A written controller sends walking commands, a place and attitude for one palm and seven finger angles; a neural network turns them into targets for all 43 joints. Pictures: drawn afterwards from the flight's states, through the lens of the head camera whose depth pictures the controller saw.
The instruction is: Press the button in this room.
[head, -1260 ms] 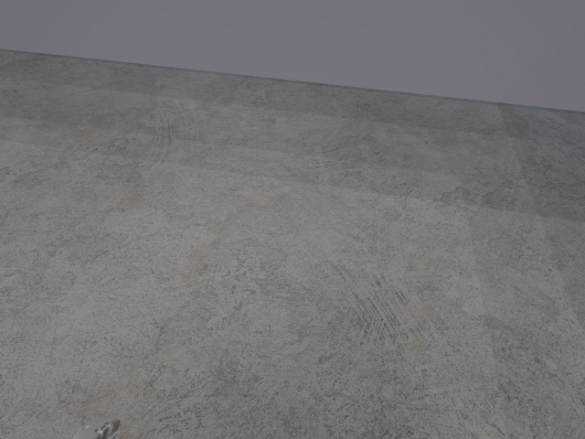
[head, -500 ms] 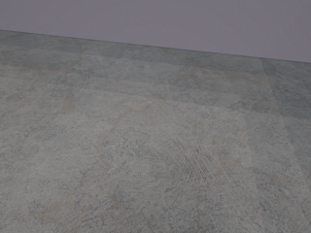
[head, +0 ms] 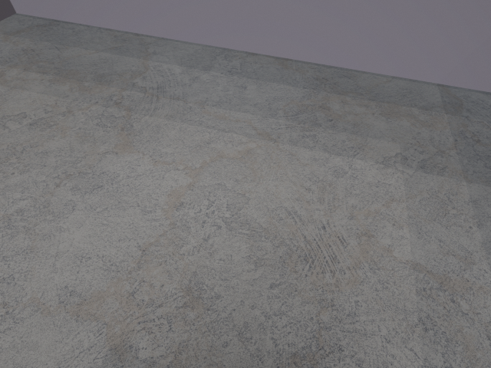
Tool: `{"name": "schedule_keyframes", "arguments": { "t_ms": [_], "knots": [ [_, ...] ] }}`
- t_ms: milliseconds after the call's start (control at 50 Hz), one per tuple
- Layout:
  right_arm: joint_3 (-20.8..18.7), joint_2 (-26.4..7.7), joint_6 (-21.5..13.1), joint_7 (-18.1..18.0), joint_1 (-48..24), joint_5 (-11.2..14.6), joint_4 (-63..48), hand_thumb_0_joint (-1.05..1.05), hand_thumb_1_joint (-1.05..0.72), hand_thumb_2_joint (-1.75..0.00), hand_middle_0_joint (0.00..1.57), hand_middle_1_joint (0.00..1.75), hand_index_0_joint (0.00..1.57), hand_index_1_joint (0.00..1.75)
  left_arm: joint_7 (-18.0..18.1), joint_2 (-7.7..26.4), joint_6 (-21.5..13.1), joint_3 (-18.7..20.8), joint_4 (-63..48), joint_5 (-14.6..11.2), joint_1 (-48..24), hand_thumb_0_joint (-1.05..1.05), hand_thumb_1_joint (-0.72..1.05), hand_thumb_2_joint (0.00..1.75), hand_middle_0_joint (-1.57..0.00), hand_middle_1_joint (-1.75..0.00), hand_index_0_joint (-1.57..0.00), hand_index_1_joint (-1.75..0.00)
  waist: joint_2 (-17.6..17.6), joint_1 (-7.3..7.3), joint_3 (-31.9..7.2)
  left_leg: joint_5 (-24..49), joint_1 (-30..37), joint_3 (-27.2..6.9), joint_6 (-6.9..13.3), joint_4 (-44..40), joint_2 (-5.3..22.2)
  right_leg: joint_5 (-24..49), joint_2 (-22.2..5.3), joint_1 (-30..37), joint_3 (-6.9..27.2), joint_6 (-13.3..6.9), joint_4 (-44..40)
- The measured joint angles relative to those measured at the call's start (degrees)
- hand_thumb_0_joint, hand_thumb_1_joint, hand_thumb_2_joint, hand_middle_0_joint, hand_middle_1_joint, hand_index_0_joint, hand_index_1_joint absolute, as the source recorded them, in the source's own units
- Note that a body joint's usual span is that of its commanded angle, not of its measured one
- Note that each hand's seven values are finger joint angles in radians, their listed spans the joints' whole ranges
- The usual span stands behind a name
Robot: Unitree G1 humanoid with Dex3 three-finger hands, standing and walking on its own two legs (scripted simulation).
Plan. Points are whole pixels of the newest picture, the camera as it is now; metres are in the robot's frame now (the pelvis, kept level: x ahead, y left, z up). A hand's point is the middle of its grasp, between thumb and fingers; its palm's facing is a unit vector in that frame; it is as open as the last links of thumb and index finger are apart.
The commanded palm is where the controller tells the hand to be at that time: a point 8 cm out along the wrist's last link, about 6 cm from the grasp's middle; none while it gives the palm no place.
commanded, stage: turn or walk to find it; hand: left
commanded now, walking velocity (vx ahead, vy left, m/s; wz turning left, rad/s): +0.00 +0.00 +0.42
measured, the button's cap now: out of the picture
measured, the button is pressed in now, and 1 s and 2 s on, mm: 0 0 0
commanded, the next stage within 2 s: none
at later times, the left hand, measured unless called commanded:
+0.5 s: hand out of the picture -0.01 +0.17 -0.14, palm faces +0.22 -0.92 -0.31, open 7.4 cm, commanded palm none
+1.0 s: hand out of the picture -0.16 +0.20 -0.17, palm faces +0.47 -0.85 -0.23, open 7.4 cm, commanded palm none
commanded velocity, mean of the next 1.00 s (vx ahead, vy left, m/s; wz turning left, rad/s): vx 0.00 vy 0.00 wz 0.42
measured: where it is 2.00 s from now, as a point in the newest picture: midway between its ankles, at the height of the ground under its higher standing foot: outside the picture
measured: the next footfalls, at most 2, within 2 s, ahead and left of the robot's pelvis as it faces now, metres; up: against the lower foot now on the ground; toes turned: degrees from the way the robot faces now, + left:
right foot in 0.36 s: +0.00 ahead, -0.14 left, +0.00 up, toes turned +9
left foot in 0.82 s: -0.09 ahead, +0.09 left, +0.00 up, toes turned +27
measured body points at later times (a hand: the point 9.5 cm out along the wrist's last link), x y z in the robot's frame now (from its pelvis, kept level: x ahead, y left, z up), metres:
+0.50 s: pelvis -0.04 -0.05 +0.01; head -0.02 -0.08 +0.46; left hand -0.02 +0.22 -0.11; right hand +0.06 -0.30 -0.15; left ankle -0.04 +0.10 -0.65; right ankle -0.04 -0.15 -0.73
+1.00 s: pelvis -0.09 -0.01 +0.01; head -0.08 +0.04 +0.46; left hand -0.18 +0.24 -0.15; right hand +0.11 -0.18 -0.12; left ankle -0.13 +0.07 -0.73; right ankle -0.05 -0.15 -0.65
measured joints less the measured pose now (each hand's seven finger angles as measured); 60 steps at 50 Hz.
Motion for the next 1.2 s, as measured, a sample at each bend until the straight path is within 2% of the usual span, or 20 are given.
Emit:
{"name": "schedule_keyframes", "arguments": {
  "t_ms": [60, 120, 180, 260, 340, 380, 440, 500, 580, 640, 720, 760, 800, 820, 840, 880, 940, 1000, 1080, 1200],
  "knots": [
    [-0.03, 1.99, -0.23, 0.17, 0.86, -0.27, -1.28, 0.0, -0.91, -0.89, 0.2, 0.3, 0.2, 0.3, 0.12, -0.26, 0.72, 0.42, -0.6, -0.06, 0.5, 0.01, 0.91, 0.9, -0.2, -0.3, -0.2, -0.3, -1.42, -0.04, 0.26, -0.27, -1.11, -0.13, 0.79, 1.07, -1.2, -4.2, -0.84, -2.34, 0.41, 0.53, 5.19],
    [-0.1, 3.7, -0.72, -0.26, 1.57, -0.25, -2.42, 0.0, -0.9, -0.89, 0.2, 0.3, 0.2, 0.3, 0.4, -0.41, 1.08, 1.05, -1.1, -0.05, -0.14, 0.01, 0.91, 0.9, -0.2, -0.3, -0.2, -0.3, -1.47, -0.38, 0.89, 1.75, -1.21, -1.41, 0.99, -1.26, -1.53, -10.95, 0.75, -6.11, 2.1, 0.79, 17.21],
    [-0.38, 4.16, -0.61, -0.72, 2.07, -0.32, -2.98, 0.0, -0.9, -0.89, 0.2, 0.3, 0.2, 0.3, 0.38, -0.89, 0.67, 1.54, -2.04, -0.21, -0.67, 0.01, 0.91, 0.9, -0.2, -0.3, -0.2, -0.3, -0.22, -0.51, 0.96, 4.32, -1.19, -3.3, 0.72, -4.4, -1.37, -11.76, 1.85, -7.27, 2.42, 1.26, 21.49],
    [-1.3, 3.47, -0.3, -1.07, 2.33, -0.52, -3.61, 0.0, -0.9, -0.89, 0.2, 0.3, 0.2, 0.3, 0.42, -1.67, 0.22, 1.87, -3.36, -0.57, -1.1, 0.01, 0.91, 0.9, -0.2, -0.3, -0.2, -0.3, 1.65, -0.99, 0.62, 6.64, -1.61, -5.65, -0.17, -6.67, -1.42, -11.97, 2.55, -4.73, 3.0, 1.66, 15.77],
    [-2.37, 2.15, 0.27, -0.91, 2.65, -0.45, -4.27, 0.0, -0.9, -0.89, 0.2, 0.3, 0.2, 0.3, 0.47, -2.12, -0.35, 2.04, -4.62, -0.84, -1.33, 0.01, 0.91, 0.9, -0.2, -0.3, -0.2, -0.3, 2.68, -1.3, -0.1, 7.62, -3.07, -7.82, -1.75, -6.12, -2.43, -6.39, 2.97, 0.94, 3.33, 1.47, 2.59],
    [-3.12, 1.17, 0.87, -0.77, 2.56, -0.13, -4.31, 0.0, -0.9, -0.89, 0.2, 0.3, 0.2, 0.3, 0.61, -2.61, -1.04, 2.12, -4.93, -0.33, -0.91, 0.01, 0.91, 0.9, -0.2, -0.3, -0.2, -0.3, 3.7, -0.96, -0.2, 3.01, -5.24, -8.01, -2.26, -1.17, -2.62, -3.23, 3.26, 2.76, 2.35, -0.72, -1.37],
    [-4.12, 0.04, 1.72, -0.49, 2.69, -0.49, -3.92, 0.0, -0.9, -0.89, 0.2, 0.3, 0.2, 0.3, 0.77, -3.26, -1.24, 1.75, -5.16, 0.07, 0.82, 0.01, 0.91, 0.9, -0.2, -0.3, -0.2, -0.3, 3.61, -0.78, -0.68, -6.44, -10.25, -3.68, -2.19, 15.15, -2.65, -2.69, 2.07, 3.98, 0.72, -2.76, -1.57],
    [-4.61, -0.83, 1.8, 0.01, 2.81, -0.46, -3.79, 0.0, -0.91, -0.89, 0.2, 0.3, 0.2, 0.3, 0.8, -3.55, -1.27, 1.6, -4.82, 0.13, 2.58, 0.01, 0.91, 0.9, -0.2, -0.3, -0.2, -0.3, 2.94, -0.89, -1.0, -5.08, -12.71, -0.44, -2.73, 27.16, -0.9, -1.73, 0.85, 5.77, -0.69, -3.0, -3.61],
    [-4.7, -1.29, 2.08, 0.13, 3.05, -0.38, -3.47, 0.0, -0.91, -0.9, 0.2, 0.3, 0.2, 0.3, 0.66, -3.88, -1.69, 1.38, -4.46, 0.25, 4.01, 0.01, 0.91, 0.9, -0.2, -0.3, -0.2, -0.3, 2.23, -1.0, -0.98, -3.37, -11.95, 1.3, -3.84, 31.69, 1.93, -1.49, -0.36, 6.54, -3.35, -2.93, -4.33],
    [-4.33, -1.12, 2.54, 0.08, 2.41, -0.35, -2.9, 0.0, -0.91, -0.9, 0.19, 0.3, 0.19, 0.3, 0.57, -4.15, -1.97, 1.28, -4.34, 0.47, 4.82, 0.01, 0.91, 0.9, -0.2, -0.3, -0.2, -0.3, 1.56, -0.38, -0.46, -5.25, -9.35, 2.3, -4.31, 28.15, 3.43, -1.67, -1.26, 6.05, -5.02, -2.72, -3.83],
    [-3.47, -0.23, 2.38, 0.09, 0.47, -0.02, -2.77, 0.01, -0.91, -0.9, 0.19, 0.3, 0.19, 0.3, 0.36, -3.89, -1.91, 1.42, -3.89, 0.86, 5.63, 0.01, 0.91, 0.9, -0.2, -0.3, -0.2, -0.3, 0.26, 0.87, 0.8, -8.87, -4.24, 4.45, -4.08, 17.26, 4.24, -2.22, -2.84, 4.58, -6.89, -1.87, -2.02],
    [-2.99, 0.35, 1.94, 0.08, -0.73, 0.21, -3.16, 0.01, -0.91, -0.9, 0.19, 0.3, 0.19, 0.3, 0.28, -3.39, -1.79, 1.67, -3.47, 0.94, 6.02, 0.01, 0.91, 0.9, -0.2, -0.3, -0.2, -0.3, -0.45, 1.54, 1.36, -9.11, -1.45, 5.64, -3.6, 11.2, 4.06, -2.75, -3.68, 3.52, -7.74, -1.16, -0.48],
    [-2.53, 0.84, 1.11, 0.12, -1.65, 0.33, -3.91, 0.01, -0.91, -0.9, 0.19, 0.3, 0.19, 0.3, 0.23, -2.67, -1.49, 2.01, -2.85, 0.77, 6.52, 0.01, 0.91, 0.9, -0.2, -0.3, -0.2, -0.3, -1.0, 1.75, 1.56, -4.87, 2.14, 6.82, -3.01, 2.84, 3.73, -3.76, -4.56, 2.22, -8.76, -0.16, 1.93],
    [-2.37, 1.15, 0.45, 0.14, -2.03, 0.26, -4.27, 0.01, -0.91, -0.9, 0.19, 0.3, 0.19, 0.3, 0.19, -2.11, -1.18, 2.26, -2.6, 0.52, 6.8, 0.01, 0.91, 0.9, -0.2, -0.3, -0.2, -0.3, -1.57, 1.75, 1.51, -2.88, 3.39, 7.21, -1.27, -0.43, 3.3, -4.64, -5.32, 1.06, -8.99, 0.39, 4.15],
    [-2.22, 1.9, -0.08, 0.08, -2.61, 0.22, -4.42, 0.01, -0.91, -0.9, 0.19, 0.3, 0.19, 0.3, 0.21, -1.32, -0.6, 2.6, -2.15, 0.31, 6.62, 0.01, 0.91, 0.9, -0.2, -0.3, -0.2, -0.3, -2.87, 2.03, 1.82, -3.05, 3.02, 7.48, 0.11, -0.08, 2.39, -8.09, -5.86, -0.62, -7.45, 1.13, 7.94],
    [-1.65, 3.01, -0.71, 0.03, -3.24, 0.2, -4.93, 0.0, -0.91, -0.9, 0.19, 0.3, 0.2, 0.3, 0.54, -0.27, 0.82, 2.98, -1.44, 0.31, 6.4, 0.01, 0.91, 0.9, -0.2, -0.3, -0.2, -0.3, -3.8, 2.67, 2.04, -3.6, 3.02, 7.6, 1.35, 0.24, 1.99, -13.75, -4.59, -4.18, -3.89, 1.88, 17.03],
    [-1.14, 3.9, -1.16, -0.69, -3.05, -0.03, -5.42, 0.0, -0.91, -0.89, 0.2, 0.3, 0.2, 0.3, 0.38, 0.28, 1.74, 3.47, -0.6, 0.24, 5.51, 0.01, 0.91, 0.9, -0.2, -0.3, -0.2, -0.3, -2.99, 2.22, 1.42, -1.82, 4.06, 6.31, 1.81, -2.77, 2.05, -12.45, -2.84, -7.97, -1.49, 2.61, 26.59],
    [-0.91, 4.16, -1.3, -1.01, -2.56, -0.02, -5.35, 0.0, -0.9, -0.89, 0.2, 0.3, 0.2, 0.3, -0.1, 0.35, 1.25, 3.68, -1.23, 0.14, 4.32, 0.01, 0.91, 0.9, -0.2, -0.3, -0.2, -0.3, -2.04, 1.98, 0.98, 0.56, 5.05, 5.06, 2.2, -5.98, 1.71, -8.96, -2.49, -9.73, -0.1, 3.35, 29.42],
    [-1.07, 4.2, -1.25, -1.02, -1.43, -0.06, -5.15, 0.0, -0.9, -0.89, 0.2, 0.3, 0.2, 0.3, -0.24, 0.01, 0.89, 3.76, -2.47, 0.08, 2.51, 0.01, 0.91, 0.9, -0.2, -0.3, -0.2, -0.3, -1.2, 1.4, 0.39, 2.47, 5.49, 3.75, 2.45, -8.2, 0.87, -7.07, -2.44, -9.44, 1.22, 4.09, 26.61],
    [-1.74, 3.62, -0.67, -0.88, 0.92, -0.52, -4.74, 0.0, -0.9, -0.89, 0.2, 0.3, 0.2, 0.3, -0.01, -1.24, 0.86, 3.56, -4.1, -0.14, -0.64, 0.01, 0.91, 0.9, -0.2, -0.3, -0.2, -0.3, 0.17, -0.6, -0.04, 3.85, 4.2, 1.43, 2.08, -8.17, -0.37, -8.56, -1.04, -5.96, 1.85, 3.8, 17.2]
  ]
}}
